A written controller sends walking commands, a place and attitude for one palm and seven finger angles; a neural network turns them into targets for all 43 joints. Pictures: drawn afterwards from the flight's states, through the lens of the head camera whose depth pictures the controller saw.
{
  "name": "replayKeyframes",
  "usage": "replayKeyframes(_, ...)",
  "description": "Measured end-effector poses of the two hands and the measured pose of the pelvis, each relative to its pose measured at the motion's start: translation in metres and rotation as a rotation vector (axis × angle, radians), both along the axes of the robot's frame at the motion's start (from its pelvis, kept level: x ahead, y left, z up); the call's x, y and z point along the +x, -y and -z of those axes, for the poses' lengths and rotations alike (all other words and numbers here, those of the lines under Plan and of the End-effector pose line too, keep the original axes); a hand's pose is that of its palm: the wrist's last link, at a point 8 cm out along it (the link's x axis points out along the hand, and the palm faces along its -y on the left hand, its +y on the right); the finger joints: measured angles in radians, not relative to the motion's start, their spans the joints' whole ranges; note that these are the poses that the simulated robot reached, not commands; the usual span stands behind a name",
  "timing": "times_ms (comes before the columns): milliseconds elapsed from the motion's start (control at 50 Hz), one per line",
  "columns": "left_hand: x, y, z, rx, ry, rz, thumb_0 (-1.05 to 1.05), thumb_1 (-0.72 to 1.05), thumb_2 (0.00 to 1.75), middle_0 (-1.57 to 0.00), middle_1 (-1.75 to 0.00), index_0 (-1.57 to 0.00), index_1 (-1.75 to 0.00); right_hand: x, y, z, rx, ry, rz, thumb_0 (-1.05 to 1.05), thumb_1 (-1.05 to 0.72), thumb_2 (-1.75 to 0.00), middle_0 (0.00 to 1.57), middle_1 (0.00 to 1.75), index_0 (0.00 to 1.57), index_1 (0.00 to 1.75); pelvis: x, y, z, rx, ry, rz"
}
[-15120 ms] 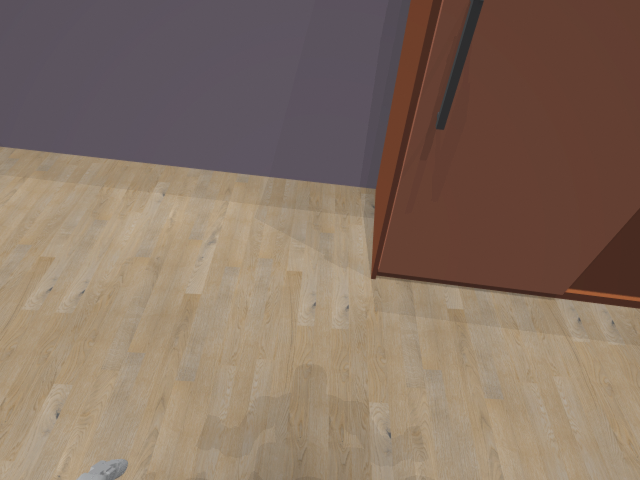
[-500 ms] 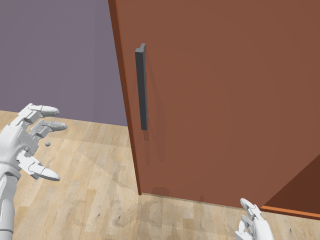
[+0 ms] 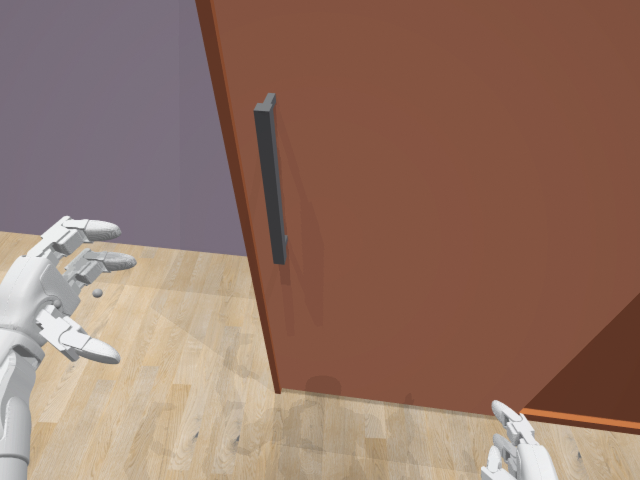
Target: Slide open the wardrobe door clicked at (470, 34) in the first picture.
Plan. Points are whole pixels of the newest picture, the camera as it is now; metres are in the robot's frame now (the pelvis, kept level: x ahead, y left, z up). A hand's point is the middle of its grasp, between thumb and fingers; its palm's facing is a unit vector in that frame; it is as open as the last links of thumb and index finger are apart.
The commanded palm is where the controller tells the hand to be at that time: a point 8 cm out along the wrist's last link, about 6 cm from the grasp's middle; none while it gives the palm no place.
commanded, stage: raise the hand with hooked fingers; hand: left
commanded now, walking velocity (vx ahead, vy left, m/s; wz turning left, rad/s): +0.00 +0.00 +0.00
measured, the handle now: (275, 189) +0.50 +0.12 +0.10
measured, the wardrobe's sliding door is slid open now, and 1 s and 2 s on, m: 0.00 0.00 0.00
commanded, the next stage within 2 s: move the hooked fingers beside the handle in 0.04 s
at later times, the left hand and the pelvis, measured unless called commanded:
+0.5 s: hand (133, 268) +0.31 +0.26 +0.13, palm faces -0.03 -1.00 +0.00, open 14.0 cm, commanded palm +0.28 +0.30 +0.13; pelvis +0.00 +0.00 +0.00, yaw +0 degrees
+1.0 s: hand (176, 236) +0.37 +0.23 +0.12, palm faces -0.01 -1.00 +0.01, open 14.0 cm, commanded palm +0.35 +0.27 +0.12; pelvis +0.01 +0.00 +0.00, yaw -1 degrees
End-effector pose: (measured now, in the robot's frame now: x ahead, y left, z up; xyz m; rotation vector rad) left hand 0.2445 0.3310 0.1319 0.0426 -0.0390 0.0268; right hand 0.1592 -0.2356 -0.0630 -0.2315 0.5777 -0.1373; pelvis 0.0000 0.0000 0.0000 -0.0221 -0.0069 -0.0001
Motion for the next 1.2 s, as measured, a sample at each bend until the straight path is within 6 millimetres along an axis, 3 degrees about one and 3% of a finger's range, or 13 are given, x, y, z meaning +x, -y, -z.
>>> replayKeyframes(280, 0.008, 0.0, 0.006, -0.035, -0.006, 0.006, -0.01, -0.5, 0.3, -0.31, -1.2, -0.3, -1.2, 0.008, -0.002, 0.0, 0.0, -0.003, -0.014, 0.01, -0.9, -0.9, 0.21, 0.3, 0.2, 0.3, 0.001, 0.001, 0.001, 0.001, -0.009, -0.003)
replayKeyframes(620, 0.058, 0.033, 0.004, -0.039, -0.005, 0.061, -0.01, -0.5, 0.3, -0.3, -1.2, -0.3, -1.2, -0.011, 0.0, 0.01, 0.006, -0.067, 0.039, 0.01, -0.9, -0.9, 0.21, 0.3, 0.2, 0.3, 0.003, -0.004, 0.001, 0.005, -0.028, 0.009)
replayKeyframes(900, 0.088, 0.051, 0.007, -0.043, -0.017, 0.049, -0.01, -0.5, 0.3, -0.3, -1.2, -0.3, -1.2, -0.02, 0.009, 0.02, -0.002, -0.148, 0.06, 0.01, -0.9, -0.9, 0.21, 0.3, 0.2, 0.3, 0.006, 0.0, 0.002, 0.008, -0.042, 0.008)
replayKeyframes(1060, 0.108, 0.051, 0.01, -0.05, -0.037, 0.038, -0.01, -0.5, 0.3, -0.3, -1.2, -0.3, -1.2, -0.027, 0.02, 0.023, -0.007, -0.184, 0.092, 0.01, -0.9, -0.9, 0.21, 0.3, 0.2, 0.3, 0.009, 0.004, 0.003, 0.009, -0.06, 0.015)
replayKeyframes(1200, 0.124, 0.065, 0.009, -0.052, -0.026, 0.067, -0.01, -0.5, 0.3, -0.3, -1.2, -0.3, -1.2, -0.034, 0.025, 0.03, -0.009, -0.229, 0.107, 0.01, -0.91, -0.9, 0.21, 0.3, 0.2, 0.3, 0.012, 0.005, 0.004, 0.011, -0.073, 0.015)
